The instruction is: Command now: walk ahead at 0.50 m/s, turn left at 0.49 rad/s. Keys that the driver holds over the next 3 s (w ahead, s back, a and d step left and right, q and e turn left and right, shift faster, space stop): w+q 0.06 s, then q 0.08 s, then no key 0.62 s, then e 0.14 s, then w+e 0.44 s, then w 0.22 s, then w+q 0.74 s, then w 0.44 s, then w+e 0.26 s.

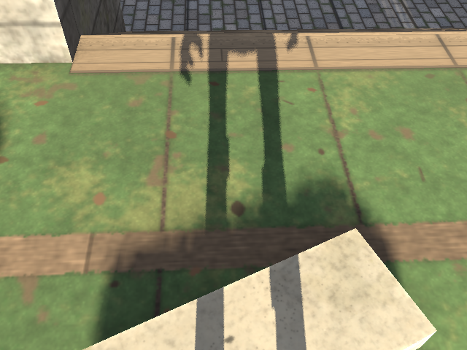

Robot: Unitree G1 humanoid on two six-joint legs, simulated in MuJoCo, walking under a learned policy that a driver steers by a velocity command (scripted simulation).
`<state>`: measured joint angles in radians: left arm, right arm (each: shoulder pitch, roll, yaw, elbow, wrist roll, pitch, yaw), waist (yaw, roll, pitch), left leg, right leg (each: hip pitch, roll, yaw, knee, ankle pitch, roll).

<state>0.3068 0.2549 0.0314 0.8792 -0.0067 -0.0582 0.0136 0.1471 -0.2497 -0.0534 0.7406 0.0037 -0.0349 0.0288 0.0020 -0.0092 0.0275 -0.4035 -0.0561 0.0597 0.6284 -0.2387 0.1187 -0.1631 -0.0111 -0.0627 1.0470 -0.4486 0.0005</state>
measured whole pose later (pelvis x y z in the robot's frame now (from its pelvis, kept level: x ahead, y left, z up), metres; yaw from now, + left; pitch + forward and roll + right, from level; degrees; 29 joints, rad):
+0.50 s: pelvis +0.24 +0.00 +0.08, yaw +12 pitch +1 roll -1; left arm 0.15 0.20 -0.02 0.64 0.02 -0.05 0.00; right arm 0.29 -0.24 -0.04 0.84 0.00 0.03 0.00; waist 0.03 0.00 0.03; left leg -0.38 -0.20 -0.21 1.44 -0.37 0.01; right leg -0.66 0.02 -0.11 0.92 -0.29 -0.09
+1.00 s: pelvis +0.30 +0.03 +0.13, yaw +7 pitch +2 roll +0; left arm 0.21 0.26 0.03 0.74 -0.01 0.01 0.00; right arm 0.24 -0.24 -0.02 0.73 -0.02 0.00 -0.06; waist -0.01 -0.03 -0.02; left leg -0.32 0.03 0.03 0.53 -0.25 0.01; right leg -0.46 0.03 0.00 0.80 -0.39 -0.05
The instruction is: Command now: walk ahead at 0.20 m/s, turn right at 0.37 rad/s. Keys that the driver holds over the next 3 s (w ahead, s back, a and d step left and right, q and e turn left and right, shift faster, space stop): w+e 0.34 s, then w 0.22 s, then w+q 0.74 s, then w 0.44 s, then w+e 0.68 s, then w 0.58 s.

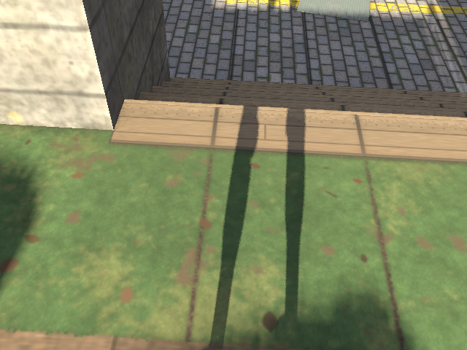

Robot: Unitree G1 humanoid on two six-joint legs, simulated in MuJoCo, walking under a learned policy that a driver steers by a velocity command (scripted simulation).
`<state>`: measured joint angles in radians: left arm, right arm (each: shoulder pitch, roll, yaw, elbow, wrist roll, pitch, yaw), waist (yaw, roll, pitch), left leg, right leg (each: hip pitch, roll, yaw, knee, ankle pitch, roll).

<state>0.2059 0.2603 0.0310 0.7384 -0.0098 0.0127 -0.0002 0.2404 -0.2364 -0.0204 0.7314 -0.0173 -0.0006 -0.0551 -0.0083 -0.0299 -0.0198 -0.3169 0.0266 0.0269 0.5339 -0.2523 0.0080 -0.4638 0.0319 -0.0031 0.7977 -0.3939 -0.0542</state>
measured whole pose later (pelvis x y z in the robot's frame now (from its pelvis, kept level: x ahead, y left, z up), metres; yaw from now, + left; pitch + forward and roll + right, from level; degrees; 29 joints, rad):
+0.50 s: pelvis +0.17 -0.07 +0.01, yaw -15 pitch +2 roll +0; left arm 0.44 0.22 0.02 0.74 -0.01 -0.09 -0.04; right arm 0.10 -0.25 -0.03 0.68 0.01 -0.14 0.05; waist 0.05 0.05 -0.05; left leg -0.61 0.03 0.06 0.82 -0.03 0.03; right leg -0.10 0.07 0.04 0.37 -0.31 -0.07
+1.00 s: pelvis +0.53 -0.07 -0.13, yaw -7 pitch +1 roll +1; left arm 0.10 0.23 -0.01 0.59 -0.01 -0.06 0.02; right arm 0.36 -0.24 -0.02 0.91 -0.01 -0.08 0.03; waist -0.03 -0.04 0.03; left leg -0.30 -0.10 0.09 0.57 -0.29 0.11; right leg -0.80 -0.08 -0.01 1.43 -0.31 0.02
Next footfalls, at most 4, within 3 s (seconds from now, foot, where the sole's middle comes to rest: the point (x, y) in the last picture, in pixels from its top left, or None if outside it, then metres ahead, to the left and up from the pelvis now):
0.22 right None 0.12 -0.14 -0.77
0.80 left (243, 345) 0.58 -0.02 -0.89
1.24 right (294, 260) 0.88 -0.21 -0.89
1.72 left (210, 222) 1.04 0.09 -0.89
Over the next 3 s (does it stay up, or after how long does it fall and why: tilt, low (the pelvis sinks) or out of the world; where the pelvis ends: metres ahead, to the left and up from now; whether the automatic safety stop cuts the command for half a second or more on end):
stays up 1.62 -0.05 -0.13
